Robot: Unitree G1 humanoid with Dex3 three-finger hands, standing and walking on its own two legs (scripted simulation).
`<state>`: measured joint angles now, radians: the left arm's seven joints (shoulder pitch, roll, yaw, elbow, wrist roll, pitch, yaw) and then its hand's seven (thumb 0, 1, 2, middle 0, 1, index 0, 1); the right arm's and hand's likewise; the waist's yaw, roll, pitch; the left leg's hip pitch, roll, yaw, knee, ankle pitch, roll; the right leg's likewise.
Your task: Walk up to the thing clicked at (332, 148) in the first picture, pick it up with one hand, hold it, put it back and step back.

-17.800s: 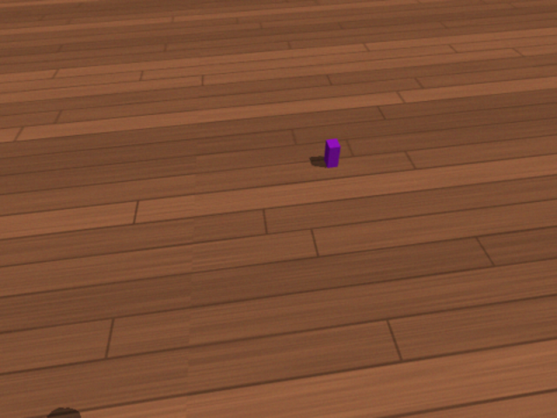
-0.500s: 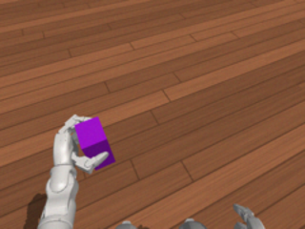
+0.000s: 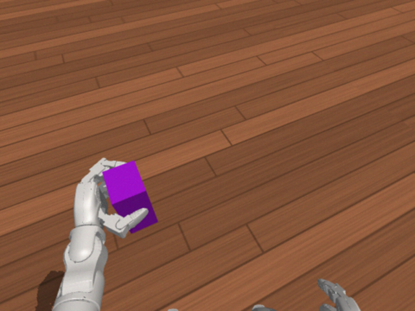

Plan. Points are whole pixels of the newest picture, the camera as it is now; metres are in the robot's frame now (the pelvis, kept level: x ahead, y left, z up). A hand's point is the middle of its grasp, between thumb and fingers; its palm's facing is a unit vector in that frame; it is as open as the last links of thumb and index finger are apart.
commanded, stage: crouch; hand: left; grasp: from the side
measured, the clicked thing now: (132, 199) +0.33 +0.16 +0.02
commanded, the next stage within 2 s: lower in 1.94 s
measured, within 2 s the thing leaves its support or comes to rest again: neither
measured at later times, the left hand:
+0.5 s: hand (128, 211) +0.34 +0.18 -0.04, palm faces +0.19 -0.98 -0.01, open 10.9 cm
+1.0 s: hand (141, 244) +0.35 +0.21 -0.29, palm faces +0.26 -0.96 -0.04, open 10.9 cm
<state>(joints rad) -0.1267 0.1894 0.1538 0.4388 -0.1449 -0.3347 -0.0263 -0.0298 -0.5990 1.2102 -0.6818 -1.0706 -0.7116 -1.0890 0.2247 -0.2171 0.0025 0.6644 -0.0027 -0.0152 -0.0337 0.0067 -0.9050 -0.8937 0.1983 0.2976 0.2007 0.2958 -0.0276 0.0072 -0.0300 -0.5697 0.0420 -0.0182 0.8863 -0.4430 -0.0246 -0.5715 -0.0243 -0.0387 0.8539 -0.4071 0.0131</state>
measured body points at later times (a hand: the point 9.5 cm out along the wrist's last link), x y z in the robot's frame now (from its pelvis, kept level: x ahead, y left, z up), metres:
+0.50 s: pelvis -0.01 +0.00 -0.03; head +0.08 +0.02 +0.41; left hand +0.32 +0.24 -0.03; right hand +0.12 -0.25 -0.14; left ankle +0.00 +0.13 -0.70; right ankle +0.01 -0.13 -0.70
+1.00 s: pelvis -0.06 +0.00 -0.24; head +0.13 +0.03 +0.17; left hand +0.33 +0.26 -0.28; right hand +0.08 -0.25 -0.37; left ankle +0.00 +0.13 -0.70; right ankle +0.01 -0.13 -0.70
